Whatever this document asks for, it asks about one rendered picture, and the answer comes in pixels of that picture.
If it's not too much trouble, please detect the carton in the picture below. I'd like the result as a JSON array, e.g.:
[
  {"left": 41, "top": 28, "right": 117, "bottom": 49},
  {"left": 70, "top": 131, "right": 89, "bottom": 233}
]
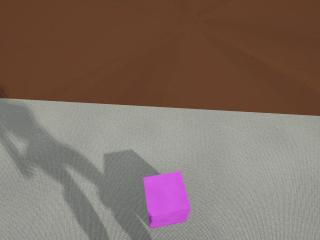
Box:
[{"left": 143, "top": 171, "right": 191, "bottom": 229}]

